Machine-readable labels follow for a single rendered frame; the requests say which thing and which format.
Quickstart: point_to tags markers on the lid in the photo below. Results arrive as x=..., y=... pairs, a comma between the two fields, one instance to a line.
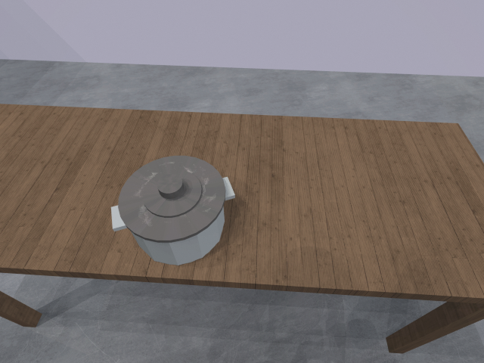
x=152, y=217

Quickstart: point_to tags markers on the pot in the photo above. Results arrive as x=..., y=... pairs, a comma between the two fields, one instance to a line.
x=183, y=251

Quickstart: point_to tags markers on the table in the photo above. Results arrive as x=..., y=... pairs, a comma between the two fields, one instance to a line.
x=359, y=207

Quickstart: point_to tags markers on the knob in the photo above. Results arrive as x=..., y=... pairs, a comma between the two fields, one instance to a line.
x=170, y=186

